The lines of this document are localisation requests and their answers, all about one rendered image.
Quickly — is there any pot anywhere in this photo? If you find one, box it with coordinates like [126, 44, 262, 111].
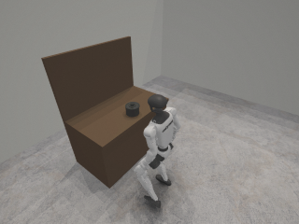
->
[125, 108, 139, 117]

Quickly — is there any robot left hand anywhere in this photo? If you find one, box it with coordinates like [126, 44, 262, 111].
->
[134, 165, 145, 177]

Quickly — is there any robot shin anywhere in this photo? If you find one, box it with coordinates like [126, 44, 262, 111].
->
[156, 161, 168, 181]
[136, 173, 158, 201]

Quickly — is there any robot right forearm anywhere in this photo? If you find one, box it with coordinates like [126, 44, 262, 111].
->
[173, 128, 180, 137]

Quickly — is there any robot left forearm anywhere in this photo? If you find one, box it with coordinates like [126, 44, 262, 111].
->
[139, 151, 154, 170]

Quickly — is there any right robot shin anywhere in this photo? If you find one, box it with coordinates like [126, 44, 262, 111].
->
[156, 161, 168, 181]

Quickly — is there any left robot shin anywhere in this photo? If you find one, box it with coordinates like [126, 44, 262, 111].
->
[136, 173, 158, 201]

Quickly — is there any left robot upper arm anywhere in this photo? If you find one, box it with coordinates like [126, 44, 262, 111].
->
[143, 124, 158, 158]

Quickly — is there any table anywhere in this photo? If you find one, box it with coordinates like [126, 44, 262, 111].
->
[41, 36, 169, 188]

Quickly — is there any right robot upper arm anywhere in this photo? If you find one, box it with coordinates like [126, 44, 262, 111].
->
[165, 106, 181, 131]

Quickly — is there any lid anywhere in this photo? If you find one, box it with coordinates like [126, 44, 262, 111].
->
[125, 102, 140, 110]

